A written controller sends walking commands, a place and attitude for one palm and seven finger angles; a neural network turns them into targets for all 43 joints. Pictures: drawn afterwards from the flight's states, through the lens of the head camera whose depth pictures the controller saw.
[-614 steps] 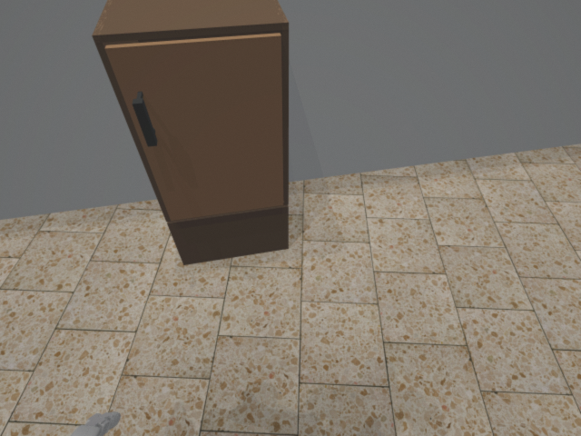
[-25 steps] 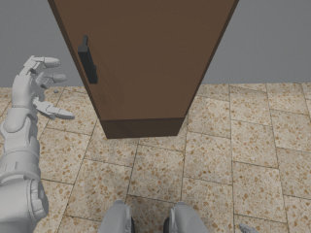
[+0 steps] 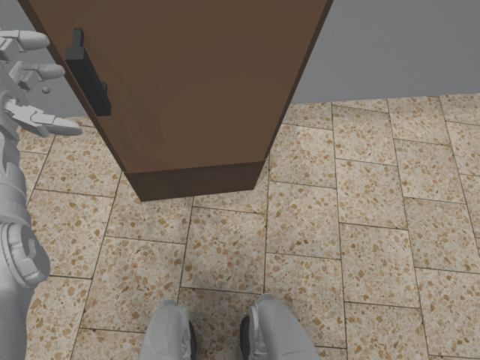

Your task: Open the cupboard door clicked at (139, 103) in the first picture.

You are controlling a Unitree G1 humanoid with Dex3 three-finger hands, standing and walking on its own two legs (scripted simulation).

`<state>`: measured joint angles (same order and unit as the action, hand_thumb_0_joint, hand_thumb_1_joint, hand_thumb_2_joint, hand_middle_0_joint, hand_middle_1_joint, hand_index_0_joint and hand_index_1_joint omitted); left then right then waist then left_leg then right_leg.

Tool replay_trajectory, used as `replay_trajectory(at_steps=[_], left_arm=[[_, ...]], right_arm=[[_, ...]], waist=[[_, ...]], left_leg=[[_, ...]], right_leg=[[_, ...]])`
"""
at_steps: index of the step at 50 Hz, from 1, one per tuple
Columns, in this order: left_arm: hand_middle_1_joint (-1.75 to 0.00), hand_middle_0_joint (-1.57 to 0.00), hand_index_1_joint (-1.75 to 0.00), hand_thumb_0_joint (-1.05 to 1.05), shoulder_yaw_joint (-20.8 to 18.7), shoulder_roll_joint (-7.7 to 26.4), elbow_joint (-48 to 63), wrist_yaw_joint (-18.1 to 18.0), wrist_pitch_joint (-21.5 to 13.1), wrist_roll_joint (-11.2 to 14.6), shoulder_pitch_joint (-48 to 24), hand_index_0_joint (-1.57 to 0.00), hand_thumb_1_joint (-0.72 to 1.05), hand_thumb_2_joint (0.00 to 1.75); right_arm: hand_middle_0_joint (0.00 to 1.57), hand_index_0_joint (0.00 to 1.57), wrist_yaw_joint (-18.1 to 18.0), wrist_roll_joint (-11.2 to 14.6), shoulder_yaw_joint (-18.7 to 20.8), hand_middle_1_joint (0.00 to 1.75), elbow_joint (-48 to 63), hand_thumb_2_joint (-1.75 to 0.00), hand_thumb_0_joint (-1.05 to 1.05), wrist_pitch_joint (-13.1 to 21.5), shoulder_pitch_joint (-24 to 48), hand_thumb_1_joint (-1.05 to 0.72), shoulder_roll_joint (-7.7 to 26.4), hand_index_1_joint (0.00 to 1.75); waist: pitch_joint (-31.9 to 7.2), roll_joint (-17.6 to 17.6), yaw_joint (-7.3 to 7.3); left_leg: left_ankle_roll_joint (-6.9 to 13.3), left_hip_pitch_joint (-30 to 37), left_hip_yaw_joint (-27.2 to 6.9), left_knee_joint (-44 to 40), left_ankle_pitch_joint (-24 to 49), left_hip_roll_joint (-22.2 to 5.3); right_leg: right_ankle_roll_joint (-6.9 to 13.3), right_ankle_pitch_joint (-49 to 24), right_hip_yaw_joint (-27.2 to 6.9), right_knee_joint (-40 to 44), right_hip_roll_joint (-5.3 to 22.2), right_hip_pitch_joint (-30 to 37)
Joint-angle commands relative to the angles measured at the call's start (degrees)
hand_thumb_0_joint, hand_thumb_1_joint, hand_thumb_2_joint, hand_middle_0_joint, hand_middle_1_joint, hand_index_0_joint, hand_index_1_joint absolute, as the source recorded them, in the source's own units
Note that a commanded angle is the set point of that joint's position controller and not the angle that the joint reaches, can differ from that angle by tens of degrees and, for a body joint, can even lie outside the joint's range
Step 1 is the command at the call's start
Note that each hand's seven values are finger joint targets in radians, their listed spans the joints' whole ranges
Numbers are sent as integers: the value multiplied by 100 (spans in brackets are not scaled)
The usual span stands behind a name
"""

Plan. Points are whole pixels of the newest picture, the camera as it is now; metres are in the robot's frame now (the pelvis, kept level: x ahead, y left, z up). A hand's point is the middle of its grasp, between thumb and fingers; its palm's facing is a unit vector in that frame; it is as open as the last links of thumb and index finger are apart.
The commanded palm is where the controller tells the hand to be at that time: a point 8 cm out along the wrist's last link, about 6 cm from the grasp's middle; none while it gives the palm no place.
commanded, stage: move the hooked fingers beside the handle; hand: left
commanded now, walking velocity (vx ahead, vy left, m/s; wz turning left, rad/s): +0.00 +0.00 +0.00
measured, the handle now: (91, 74) +0.56 +0.20 +0.06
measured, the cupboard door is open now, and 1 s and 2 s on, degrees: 0 0 0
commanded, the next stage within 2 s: slide the fingers in behind the handle in 0.84 s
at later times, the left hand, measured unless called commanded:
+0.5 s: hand (42, 92) +0.51 +0.25 +0.07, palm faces +0.05 -1.00 -0.03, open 14.0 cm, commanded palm +0.49 +0.29 +0.06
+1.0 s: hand (48, 96) +0.51 +0.25 +0.06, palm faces +0.05 -1.00 -0.03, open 14.0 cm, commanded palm +0.49 +0.28 +0.06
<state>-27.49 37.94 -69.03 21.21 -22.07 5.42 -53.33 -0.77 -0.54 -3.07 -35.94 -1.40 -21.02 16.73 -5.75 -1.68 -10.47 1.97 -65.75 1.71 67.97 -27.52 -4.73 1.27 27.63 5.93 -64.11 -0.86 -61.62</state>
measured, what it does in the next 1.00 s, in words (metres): stands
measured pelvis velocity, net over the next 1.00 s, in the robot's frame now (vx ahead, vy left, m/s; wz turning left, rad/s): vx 0.00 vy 0.01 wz -0.01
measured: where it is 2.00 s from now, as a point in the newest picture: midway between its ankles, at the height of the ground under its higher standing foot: outside the picture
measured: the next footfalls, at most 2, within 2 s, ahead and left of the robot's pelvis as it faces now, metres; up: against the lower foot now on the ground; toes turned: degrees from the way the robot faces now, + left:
none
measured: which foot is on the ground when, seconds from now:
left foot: down 0.00-1.00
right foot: down 0.00-1.00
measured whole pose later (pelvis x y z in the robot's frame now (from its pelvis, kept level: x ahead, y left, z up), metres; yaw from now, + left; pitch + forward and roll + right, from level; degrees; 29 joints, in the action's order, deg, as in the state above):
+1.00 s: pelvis +0.00 +0.01 +0.00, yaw -1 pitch +25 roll -5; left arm -27.0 34.4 -65.6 18.7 -24.7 5.3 -49.9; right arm 0.1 -1.2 -2.9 -35.1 -3.2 -20.5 15.8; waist -6.3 -1.5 -10.3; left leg 2.9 -65.3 2.2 67.8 -28.0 -4.4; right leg 0.2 27.4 5.2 -63.1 -0.7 -60.9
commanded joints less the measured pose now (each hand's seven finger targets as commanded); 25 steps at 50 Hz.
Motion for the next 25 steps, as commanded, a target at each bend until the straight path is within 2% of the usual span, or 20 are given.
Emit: replay_trajectory(at_steps=[1, 2, 5, 6, 7, 8, 10, 12, 13, 15, 16, 17, 18, 20, 21, 23, 25], left_arm=[[-120, -30, -120, 0, -495, 1935, 1175, -27, -293, 90, -1955, -30, -50, 30], [-120, -30, -120, 0, -522, 1960, 1376, -41, -373, 80, -1938, -30, -50, 30], [-120, -30, -120, 0, -639, 2033, 1648, -104, -529, 61, -1817, -30, -50, 30], [-120, -30, -120, 0, -540, 1890, 1701, -102, -564, 73, -1820, -30, -50, 30], [-120, -30, -120, 0, -461, 1736, 1706, -95, -548, 101, -1783, -30, -50, 30], [-120, -30, -120, 0, -480, 1743, 1650, -84, -518, 95, -1673, -30, -50, 30], [-120, -30, -120, 0, -246, 1402, 1559, -52, -430, 155, -1700, -30, -50, 30], [-120, -30, -120, 0, -175, 1333, 1550, -3, -398, 169, -1773, -30, -50, 30], [-120, -30, -120, 0, -141, 1294, 1541, -15, -393, 181, -1907, -30, -50, 30], [-120, -30, -120, 0, -266, 1434, 1534, -55, -413, 175, -1816, -30, -50, 30], [-120, -30, -120, 0, -256, 1433, 1607, -84, -465, 158, -1911, -30, -50, 30], [-120, -30, -120, 0, -113, 1257, 1614, -103, -494, 145, -2037, -30, -50, 30], [-120, -30, -120, 0, -118, 1273, 1604, -138, -528, 127, -2116, -30, -50, 30], [-120, -30, -120, 0, -173, 1304, 1664, -198, -593, 106, -1962, -30, -50, 30], [-120, -30, -120, 0, -112, 1204, 1742, -199, -629, 125, -1935, -30, -50, 30], [-120, -30, -120, 0, -135, 1148, 1719, -213, -620, 135, -1751, -30, -50, 30], [-120, -30, -120, 0, -206, 1215, 1435, -204, -508, 148, -1424, -30, -50, 30]], right_arm=[[20, 20, -95, -24, 366, 30, 320, -90, 0, 12, -1064, -90, 1093, 30], [20, 20, -75, -36, 371, 30, 345, -90, 0, -3, -1085, -90, 1072, 30], [20, 20, -20, -42, 394, 30, 384, -90, 0, -47, -1056, -90, 1047, 30], [20, 20, -3, -34, 402, 30, 380, -90, 0, -64, -1066, -90, 1026, 30], [20, 20, 13, -28, 404, 30, 361, -90, 0, -84, -1056, -90, 1024, 30], [20, 20, 13, -17, 410, 30, 354, -90, 0, -104, -1045, -90, 1025, 30], [20, 20, 13, 9, 426, 30, 335, -90, 0, -128, -1021, -90, 1028, 30], [20, 20, -4, 16, 431, 30, 301, -90, 0, -138, -1040, -90, 1040, 30], [20, 20, -15, 8, 434, 30, 257, -90, 0, -137, -1049, -90, 1053, 30], [20, 20, -37, 6, 432, 30, 265, -90, 0, -136, -1053, -90, 1051, 30], [20, 20, -48, -6, 431, 30, 254, -90, 0, -130, -1060, -90, 1050, 30], [20, 20, -31, -19, 420, 30, 219, -90, 0, -123, -1052, -90, 1015, 30], [20, 20, -27, -28, 422, 30, 187, -90, 0, -117, -1042, -90, 1011, 30], [20, 20, -12, -40, 431, 30, 221, -90, 0, -117, -1026, -90, 1010, 30], [20, 20, -4, -53, 432, 30, 241, -90, 0, -116, -1043, -90, 1014, 30], [20, 20, 16, -53, 452, 30, 242, -90, 0, -143, -1008, -90, 1000, 30], [20, 20, 14, -26, 429, 30, 295, -90, 0, -180, -986, -90, 1009, 30]], waist=[[-3126, -725, 109], [-3380, -842, 150], [-3461, -960, 225], [-3441, -1088, 201], [-3386, -1027, 160], [-3255, -1043, 190], [-3001, -893, 64], [-3001, -966, 58], [-2930, -863, -18], [-2951, -771, 48], [-2962, -934, 31], [-2989, -1102, 2], [-2892, -1098, -7], [-2998, -1129, 77], [-3092, -1247, 76], [-3231, -1133, 112], [-2946, -836, 138]], left_leg=[[57, 2231, -470, -587, 2182, 209], [43, 2396, -472, -582, 2421, 208], [14, 2557, -471, -615, 2509, 191], [14, 2719, -477, -604, 2619, 183], [6, 2784, -487, -630, 2608, 174], [-7, 2765, -481, -667, 2571, 167], [2, 2743, -494, -742, 2304, 167], [-17, 2889, -535, -763, 2321, 158], [-15, 2904, -578, -782, 2243, 146], [-4, 2797, -548, -776, 2223, 169], [-12, 2948, -582, -749, 2378, 163], [-45, 3085, -611, -750, 2456, 158], [-61, 3120, -633, -745, 2439, 141], [-88, 3218, -650, -783, 2511, 148], [-97, 3426, -681, -766, 2756, 139], [-110, 3469, -663, -754, 2858, 137], [-76, 3090, -600, -805, 2679, 158]], right_leg=[[-43, -1847, -464, 711, -216, 1298], [-47, -2043, -461, 673, -211, 1382], [-41, -2056, -437, 667, -231, 1422], [-24, -2102, -435, 662, -249, 1305], [-43, -2074, -412, 704, -256, 1250], [-40, -2025, -396, 737, -251, 1246], [-56, -1799, -370, 838, -255, 1099], [-39, -1734, -339, 835, -265, 968], [-47, -1636, -317, 863, -263, 878], [-43, -1669, -350, 868, -261, 1023], [-15, -1708, -327, 812, -263, 867], [-19, -1674, -299, 802, -252, 726], [-14, -1615, -288, 812, -255, 654], [4, -1613, -274, 806, -259, 741], [27, -1689, -248, 769, -271, 648], [-2, -1775, -258, 797, -266, 746], [-12, -1832, -257, 822, -260, 973]])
